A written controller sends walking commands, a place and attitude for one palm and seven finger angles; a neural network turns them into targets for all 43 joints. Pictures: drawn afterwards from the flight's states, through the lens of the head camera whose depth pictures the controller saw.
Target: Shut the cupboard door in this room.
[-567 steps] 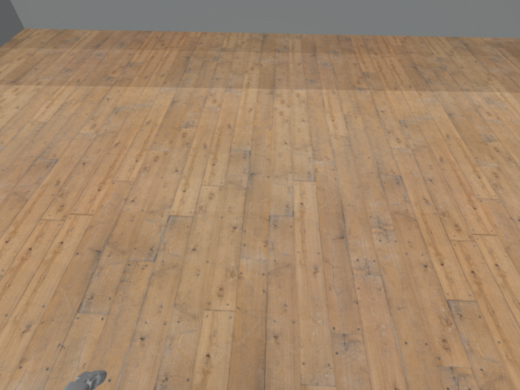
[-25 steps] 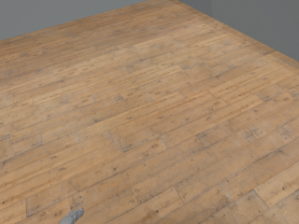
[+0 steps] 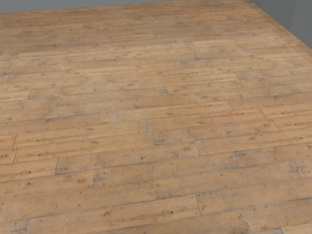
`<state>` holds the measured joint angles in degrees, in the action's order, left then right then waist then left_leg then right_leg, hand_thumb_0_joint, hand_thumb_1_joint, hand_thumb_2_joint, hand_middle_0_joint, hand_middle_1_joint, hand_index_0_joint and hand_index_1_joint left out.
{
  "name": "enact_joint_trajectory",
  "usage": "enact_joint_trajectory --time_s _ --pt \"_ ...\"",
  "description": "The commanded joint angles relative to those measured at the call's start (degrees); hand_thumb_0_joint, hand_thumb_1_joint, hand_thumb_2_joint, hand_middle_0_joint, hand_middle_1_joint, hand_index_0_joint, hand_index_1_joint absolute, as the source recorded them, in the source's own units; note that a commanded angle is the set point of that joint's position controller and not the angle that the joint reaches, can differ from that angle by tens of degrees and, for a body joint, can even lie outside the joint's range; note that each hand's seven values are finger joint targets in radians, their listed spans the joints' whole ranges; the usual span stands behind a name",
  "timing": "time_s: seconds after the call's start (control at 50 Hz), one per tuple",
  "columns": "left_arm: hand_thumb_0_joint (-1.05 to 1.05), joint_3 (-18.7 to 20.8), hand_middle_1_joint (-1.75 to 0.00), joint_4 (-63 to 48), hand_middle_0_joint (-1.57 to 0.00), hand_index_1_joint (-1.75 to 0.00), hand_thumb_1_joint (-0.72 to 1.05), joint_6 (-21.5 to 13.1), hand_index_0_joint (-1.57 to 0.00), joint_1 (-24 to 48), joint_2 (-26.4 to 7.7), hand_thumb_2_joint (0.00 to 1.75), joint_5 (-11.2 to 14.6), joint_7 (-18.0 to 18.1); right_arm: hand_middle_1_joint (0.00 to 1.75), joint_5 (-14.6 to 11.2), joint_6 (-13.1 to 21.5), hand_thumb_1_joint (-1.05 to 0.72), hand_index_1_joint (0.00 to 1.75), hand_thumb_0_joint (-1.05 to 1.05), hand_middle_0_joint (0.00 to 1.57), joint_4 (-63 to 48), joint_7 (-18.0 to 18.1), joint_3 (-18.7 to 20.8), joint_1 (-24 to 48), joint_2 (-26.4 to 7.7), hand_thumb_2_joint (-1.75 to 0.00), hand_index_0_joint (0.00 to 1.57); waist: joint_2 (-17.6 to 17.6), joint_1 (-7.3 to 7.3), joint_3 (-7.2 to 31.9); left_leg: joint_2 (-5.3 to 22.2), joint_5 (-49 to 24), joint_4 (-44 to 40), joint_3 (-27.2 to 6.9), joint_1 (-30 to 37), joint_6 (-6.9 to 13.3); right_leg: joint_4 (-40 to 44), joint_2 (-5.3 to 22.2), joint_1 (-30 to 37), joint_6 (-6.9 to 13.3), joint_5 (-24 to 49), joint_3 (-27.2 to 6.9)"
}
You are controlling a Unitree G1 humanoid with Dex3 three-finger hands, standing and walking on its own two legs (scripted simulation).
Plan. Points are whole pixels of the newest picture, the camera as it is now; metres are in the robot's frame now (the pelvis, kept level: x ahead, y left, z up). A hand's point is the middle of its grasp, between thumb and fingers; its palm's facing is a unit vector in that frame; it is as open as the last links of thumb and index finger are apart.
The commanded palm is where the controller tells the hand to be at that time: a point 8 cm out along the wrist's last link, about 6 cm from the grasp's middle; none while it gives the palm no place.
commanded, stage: turn or walk to find it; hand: left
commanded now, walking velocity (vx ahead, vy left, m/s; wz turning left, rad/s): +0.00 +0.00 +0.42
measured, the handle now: out of the picture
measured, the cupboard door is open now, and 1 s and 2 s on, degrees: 89 89 89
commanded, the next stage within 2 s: none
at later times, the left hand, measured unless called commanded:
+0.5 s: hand out of the picture +0.07 +0.22 -0.15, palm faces +0.17 -0.95 -0.27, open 7.4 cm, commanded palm none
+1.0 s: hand out of the picture -0.10 +0.18 -0.17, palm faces +0.45 -0.86 -0.25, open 7.3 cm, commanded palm none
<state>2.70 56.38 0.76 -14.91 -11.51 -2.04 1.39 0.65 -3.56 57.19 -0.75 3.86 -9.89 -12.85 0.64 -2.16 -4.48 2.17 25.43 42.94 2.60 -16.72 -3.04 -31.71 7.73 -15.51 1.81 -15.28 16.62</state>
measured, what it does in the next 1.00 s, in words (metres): steps on the spot, turning left: left foot, then right foot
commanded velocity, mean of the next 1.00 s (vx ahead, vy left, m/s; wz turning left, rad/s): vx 0.00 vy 0.00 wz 0.42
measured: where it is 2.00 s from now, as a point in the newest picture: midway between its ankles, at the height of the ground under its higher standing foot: outside the picture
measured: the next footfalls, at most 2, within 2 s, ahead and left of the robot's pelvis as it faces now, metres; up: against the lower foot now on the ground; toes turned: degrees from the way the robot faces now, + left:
left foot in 0.04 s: +0.01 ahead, +0.13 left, +0.00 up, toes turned +6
right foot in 0.52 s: +0.05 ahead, -0.10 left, +0.00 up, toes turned +8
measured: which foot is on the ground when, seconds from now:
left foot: up 0.00-0.02, down 0.04-0.54, up 0.56-1.00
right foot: down 0.00-0.04, up 0.06-0.50, down 0.52-1.00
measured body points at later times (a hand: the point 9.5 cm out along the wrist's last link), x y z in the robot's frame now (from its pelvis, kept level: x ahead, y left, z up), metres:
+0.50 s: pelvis -0.01 +0.00 +0.00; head +0.02 -0.01 +0.45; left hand +0.06 +0.27 -0.13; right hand +0.06 -0.23 -0.16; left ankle -0.03 +0.12 -0.73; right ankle +0.00 -0.11 -0.72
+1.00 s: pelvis -0.05 -0.02 +0.00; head -0.01 +0.00 +0.45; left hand -0.12 +0.22 -0.15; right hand +0.12 -0.22 -0.15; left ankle -0.12 +0.10 -0.71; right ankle +0.01 -0.11 -0.73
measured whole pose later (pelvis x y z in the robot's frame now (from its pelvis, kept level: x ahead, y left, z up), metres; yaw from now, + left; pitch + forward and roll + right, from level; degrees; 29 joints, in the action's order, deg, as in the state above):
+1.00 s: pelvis -0.05 -0.02 +0.00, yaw +25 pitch -1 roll +1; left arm 2.6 55.9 0.7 -14.6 -11.4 -2.0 1.3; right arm 0.7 -3.8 57.2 -0.8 4.1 -10.0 -13.2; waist 0.4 -1.7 -4.9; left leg 2.3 25.5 45.3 2.0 -18.3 -3.4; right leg -31.8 7.5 -13.8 1.0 -16.3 15.4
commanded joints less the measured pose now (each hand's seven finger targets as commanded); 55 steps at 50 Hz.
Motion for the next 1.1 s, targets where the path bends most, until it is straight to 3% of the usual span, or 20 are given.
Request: enact_joint_trajectory --time_s 0.0,0.02,0.04,0.06,0.12,0.18,0.34,0.46,0.48,0.5,0.52,0.54,0.62,0.72,0.92,1.0,1.02,1.04,1.06,1.08 --pt "0.00 2.8 -0.30 -2.5 -0.20 -0.30 0.90 -0.1 -0.20 -0.2 -10.6 0.90 1.1 0.3 0.30 -0.2 2.4 -0.90 0.30 0.00 0.20 -2.7 0.4 0.5 -5.7 -4.8 -0.90 0.20 3.0 3.74 8.7 0.9 -14.3 -20.0 0.5 11.2 1.6 -0.6 10.8 0.7 0.4 11.3 -8.5" --pt "0.00 2.2 -0.30 -3.9 -0.20 -0.30 0.90 0.4 -0.20 -0.6 -7.6 0.90 1.7 0.0 0.30 0.3 2.9 -0.90 0.30 0.00 0.20 -2.9 0.6 1.5 -6.4 -9.7 -0.90 0.20 -11.3 4.32 8.3 11.8 -19.1 -25.3 -15.0 16.3 6.1 -11.5 3.9 -10.8 -3.7 -2.7 -5.3" --pt "0.00 1.0 -0.30 -5.8 -0.20 -0.30 0.90 0.8 -0.20 3.0 -5.3 0.90 1.2 -0.3 0.30 0.4 2.5 -0.90 0.30 0.00 0.20 -3.3 1.0 2.3 -7.2 -13.4 -0.90 0.20 -18.5 5.43 5.9 20.0 -29.4 -27.8 -22.9 13.8 10.9 -21.2 -0.4 -17.1 -5.7 -19.2 -7.4" --pt "0.00 1.4 -0.30 -6.2 -0.20 -0.30 0.90 1.3 -0.20 4.3 -6.5 0.90 1.0 -0.3 0.30 0.6 2.2 -0.90 0.30 0.00 0.20 -3.1 1.1 2.2 -6.6 -13.6 -0.90 0.20 -12.5 5.34 4.9 21.6 -28.3 -27.3 -21.0 9.7 13.7 -26.3 0.2 -15.7 -5.0 -18.5 -11.5" --pt "0.00 1.9 -0.30 -3.9 -0.20 -0.30 0.90 1.9 -0.20 4.6 -7.1 0.90 0.9 -0.6 0.30 0.6 2.7 -0.90 0.30 0.00 0.20 -4.1 2.2 0.7 -0.1 -9.7 -0.90 0.20 -12.1 2.96 0.6 13.6 -32.3 -26.1 -15.1 6.6 11.2 -31.7 -0.4 -17.0 -5.8 -9.9 -14.9" --pt "0.00 1.7 -0.30 -2.8 -0.20 -0.30 0.90 1.3 -0.20 2.0 -6.7 0.90 1.1 -0.8 0.30 0.2 3.4 -0.90 0.30 0.00 0.20 -4.5 2.2 0.7 -0.4 -9.4 -0.90 0.20 -8.3 2.01 3.7 11.0 -40.3 -24.0 -11.6 11.0 11.0 -32.3 -1.4 -16.2 -6.9 -7.1 -14.5" --pt "0.00 1.1 -0.30 -6.2 -0.20 -0.30 0.90 0.9 -0.20 8.5 -5.6 0.90 1.5 -0.2 0.30 0.6 3.3 -0.90 0.30 0.00 0.20 -3.6 2.1 1.6 -6.1 -9.5 -0.90 0.20 -8.9 4.82 5.7 12.1 -47.0 -21.2 -18.0 14.9 13.3 -21.9 -3.0 -14.4 -7.4 -11.1 -15.5" --pt "0.00 1.1 -0.30 -5.6 -0.20 -0.30 0.90 -0.2 -0.20 3.5 -5.5 0.90 2.0 -0.1 0.30 0.6 2.7 -0.90 0.30 0.00 0.20 -4.6 1.8 2.1 -3.0 -9.5 -0.90 0.20 -9.2 1.78 8.6 8.2 -42.1 -16.0 -19.7 7.0 10.3 2.3 -5.9 1.9 -6.0 -0.8 -13.7" --pt "0.00 1.4 -0.30 -5.0 -0.20 -0.30 0.90 -0.8 -0.20 1.1 -6.7 0.90 1.8 0.0 0.30 0.2 2.7 -0.90 0.30 0.00 0.20 -4.8 1.6 2.0 -2.7 -8.6 -0.90 0.20 -6.2 0.63 9.7 5.7 -34.8 -13.3 -18.0 3.0 7.8 10.0 -4.2 8.9 -5.7 6.6 -14.2" --pt "0.00 2.1 -0.30 -4.6 -0.20 -0.30 0.90 -1.4 -0.20 -0.8 -10.5 0.90 1.2 0.4 0.30 -0.3 2.9 -0.90 0.30 0.00 0.20 -5.2 1.2 1.6 -3.7 -5.7 -0.90 0.20 3.1 0.02 11.6 1.2 -20.1 -6.8 -13.2 -7.0 4.3 12.1 5.2 19.4 -3.2 12.9 -22.1" --pt "0.00 2.9 -0.30 -4.5 -0.20 -0.30 0.90 -1.6 -0.20 -2.4 -14.7 0.90 0.6 0.8 0.30 -0.2 2.9 -0.90 0.30 0.00 0.20 -7.0 1.1 1.1 -2.8 -2.9 -0.90 0.20 16.8 -1.06 10.0 -6.1 7.1 5.3 -5.6 -16.4 1.1 12.1 18.3 21.0 3.4 24.7 -34.2" --pt "0.00 2.7 -0.30 -5.2 -0.20 -0.30 0.90 -1.2 -0.20 -2.2 -14.3 0.90 1.1 0.9 0.30 0.0 2.0 -0.90 0.30 0.00 0.20 -7.1 1.4 1.9 -1.8 -5.5 -0.90 0.20 11.5 -1.13 8.4 -4.0 9.8 15.3 -7.6 -13.9 1.4 12.7 21.4 12.3 7.5 26.4 -32.6" --pt "0.00 1.3 -0.30 -7.5 -0.20 -0.30 0.90 -1.4 -0.20 7.5 -8.0 0.90 1.3 0.6 0.30 0.7 0.2 -0.90 0.30 0.00 0.20 -2.4 0.2 2.2 -6.1 -4.7 -0.90 0.20 6.9 3.66 1.0 -1.5 -3.4 28.1 -7.1 -14.4 0.4 15.3 10.1 3.0 3.5 9.6 -19.8" --pt "0.00 1.5 -0.30 -6.4 -0.20 -0.30 0.90 -1.8 -0.20 3.6 -7.8 0.90 1.2 0.7 0.30 0.7 -0.1 -0.90 0.30 0.00 0.20 -2.1 0.0 1.9 -5.3 -4.7 -0.90 0.20 8.5 2.40 1.6 0.0 -6.2 26.4 -5.5 -14.9 -1.4 15.8 10.4 5.9 3.9 9.6 -17.0" --pt "0.00 2.8 -0.30 -3.3 -0.20 -0.30 0.90 -1.0 -0.20 -2.3 -11.5 0.90 0.2 0.5 0.30 -0.2 1.2 -0.90 0.30 0.00 0.20 -4.5 0.2 0.3 1.8 -2.9 -0.90 0.20 10.3 -0.98 5.3 0.1 2.0 2.3 0.5 -6.9 -0.5 9.8 13.8 11.1 7.0 22.9 -15.1" --pt "0.00 2.9 -0.30 -2.8 -0.20 -0.30 0.90 -0.4 -0.20 -0.1 -11.7 0.90 0.9 0.3 0.30 -0.2 2.3 -0.90 0.30 0.00 0.20 -3.5 0.4 0.3 -3.5 -4.1 -0.90 0.20 7.1 2.69 8.0 -0.4 -11.8 -16.4 2.2 6.7 0.9 1.6 11.9 5.1 1.9 18.1 -10.1" --pt "0.00 2.6 -0.30 -3.4 -0.20 -0.30 0.90 0.1 -0.20 -0.3 -9.7 0.90 1.4 0.1 0.30 -0.1 2.9 -0.90 0.30 0.00 0.20 -3.2 0.4 1.0 -5.5 -7.3 -0.90 0.20 -1.8 4.15 9.1 4.5 -17.3 -22.4 -4.5 13.9 2.7 -6.8 8.3 -2.2 -1.3 9.3 -7.2" --pt "0.00 1.6 -0.30 -5.3 -0.20 -0.30 0.90 0.4 -0.20 0.4 -6.0 0.90 1.6 -0.3 0.30 0.3 3.0 -0.90 0.30 0.00 0.20 -3.6 0.6 2.2 -6.5 -12.4 -0.90 0.20 -19.0 4.69 7.6 17.8 -31.4 -25.5 -21.6 18.0 7.5 -18.6 0.5 -16.3 -5.6 -16.2 -5.6" --pt "0.00 1.2 -0.30 -6.3 -0.20 -0.30 0.90 1.2 -0.20 3.7 -6.1 0.90 1.1 0.0 0.30 0.4 2.4 -0.90 0.30 0.00 0.20 -3.0 0.9 2.5 -8.3 -14.6 -0.90 0.20 -16.3 6.18 6.6 21.7 -36.0 -25.9 -22.5 12.5 12.2 -25.3 -0.5 -15.6 -5.4 -21.1 -10.7" --pt "0.00 1.5 -0.30 -5.7 -0.20 -0.30 0.90 1.8 -0.20 4.8 -6.5 0.90 1.0 0.1 0.30 0.6 2.4 -0.90 0.30 0.00 0.20 -2.8 1.4 1.9 -6.1 -12.9 -0.90 0.20 -14.5 5.50 5.0 19.3 -29.8 -27.3 -19.8 8.1 12.4 -28.3 0.2 -14.3 -5.2 -18.4 -13.6"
